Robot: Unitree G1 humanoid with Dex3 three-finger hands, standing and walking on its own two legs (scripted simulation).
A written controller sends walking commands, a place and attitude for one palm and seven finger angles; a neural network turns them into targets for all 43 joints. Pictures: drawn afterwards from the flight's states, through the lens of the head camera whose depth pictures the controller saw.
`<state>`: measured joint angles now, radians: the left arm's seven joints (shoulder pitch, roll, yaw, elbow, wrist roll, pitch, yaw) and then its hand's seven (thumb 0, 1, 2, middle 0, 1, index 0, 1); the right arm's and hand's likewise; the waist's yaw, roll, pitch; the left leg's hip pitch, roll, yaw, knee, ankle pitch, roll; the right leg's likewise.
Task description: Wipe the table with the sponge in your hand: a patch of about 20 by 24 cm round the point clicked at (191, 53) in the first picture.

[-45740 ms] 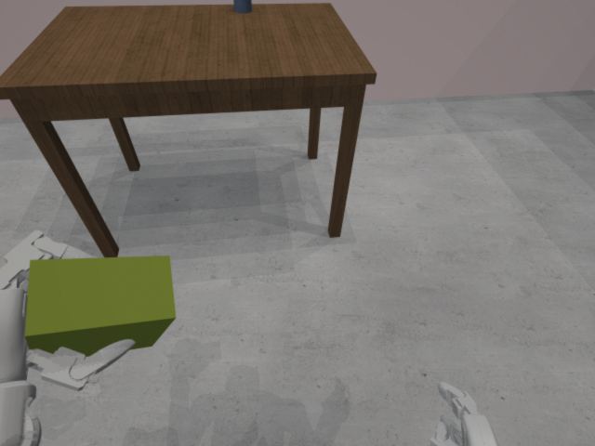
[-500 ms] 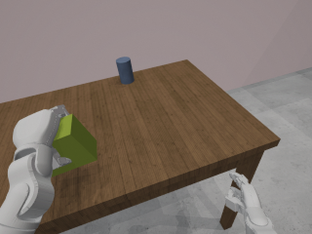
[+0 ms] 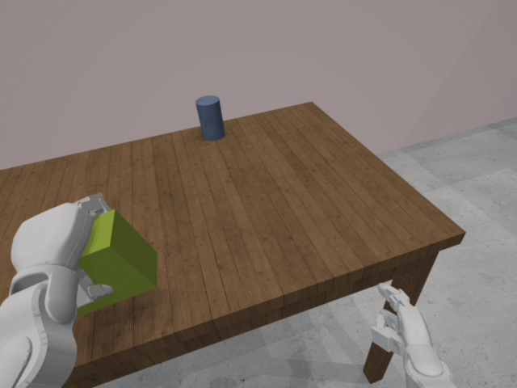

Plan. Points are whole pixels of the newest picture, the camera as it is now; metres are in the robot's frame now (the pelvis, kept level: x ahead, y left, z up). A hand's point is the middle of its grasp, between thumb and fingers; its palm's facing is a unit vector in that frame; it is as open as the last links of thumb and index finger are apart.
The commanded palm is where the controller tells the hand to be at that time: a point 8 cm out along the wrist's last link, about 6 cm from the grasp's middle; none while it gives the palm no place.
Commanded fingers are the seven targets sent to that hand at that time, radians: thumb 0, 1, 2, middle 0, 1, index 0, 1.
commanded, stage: bring the sponge back beside the body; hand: left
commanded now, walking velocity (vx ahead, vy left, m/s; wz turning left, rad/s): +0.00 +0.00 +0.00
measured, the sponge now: (104, 271) +0.21 +0.28 +0.12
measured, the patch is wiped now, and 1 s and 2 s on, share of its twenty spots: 1.00 1.00 1.00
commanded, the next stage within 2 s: step back with the hand held close in 0.54 s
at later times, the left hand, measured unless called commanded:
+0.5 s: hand (70, 267) +0.18 +0.28 +0.17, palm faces +0.28 -0.16 -0.95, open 10.5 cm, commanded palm +0.13 +0.28 +0.24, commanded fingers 0.00 0.10 1.30 -1.20 -1.60 -1.20 -1.60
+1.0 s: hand (83, 233) +0.19 +0.25 +0.22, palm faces +0.41 -0.80 -0.44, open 10.5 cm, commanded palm +0.13 +0.30 +0.22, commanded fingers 0.00 0.10 1.30 -1.20 -1.60 -1.20 -1.60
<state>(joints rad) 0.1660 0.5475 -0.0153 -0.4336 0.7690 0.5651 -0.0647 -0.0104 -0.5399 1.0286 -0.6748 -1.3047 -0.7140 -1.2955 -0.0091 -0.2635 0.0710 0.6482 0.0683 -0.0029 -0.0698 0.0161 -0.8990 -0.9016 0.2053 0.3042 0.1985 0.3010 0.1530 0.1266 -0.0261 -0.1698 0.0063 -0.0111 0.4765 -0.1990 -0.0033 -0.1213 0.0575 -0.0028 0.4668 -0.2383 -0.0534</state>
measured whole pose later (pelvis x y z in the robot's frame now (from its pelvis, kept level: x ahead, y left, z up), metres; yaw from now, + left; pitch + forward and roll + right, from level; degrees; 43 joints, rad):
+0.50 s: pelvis -0.01 +0.00 +0.00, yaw +0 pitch -8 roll +0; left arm 0.22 0.54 0.00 -0.48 0.76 0.54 -0.05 -0.01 -0.54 1.03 -0.68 -1.30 -0.71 -1.29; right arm 0.00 -0.25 0.08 0.65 0.07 -0.01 -0.07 0.02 -0.90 -0.90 0.21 0.30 0.21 0.30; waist 0.16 0.13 -0.02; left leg -0.15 0.00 -0.01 0.47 -0.18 0.00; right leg -0.10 0.05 0.00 0.46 -0.22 -0.05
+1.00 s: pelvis -0.02 +0.01 -0.01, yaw +1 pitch +1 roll -1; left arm 0.41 0.48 0.44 -0.65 -0.07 -0.09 0.12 -0.01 -0.54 1.03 -0.68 -1.30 -0.72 -1.29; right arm 0.29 -0.25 0.02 0.59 0.01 -0.01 -0.07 0.01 -0.90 -0.90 0.21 0.30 0.21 0.30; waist -0.02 0.00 -0.03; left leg -0.35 -0.02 -0.05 0.62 -0.28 0.02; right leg -0.34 0.05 -0.02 0.56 -0.23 -0.03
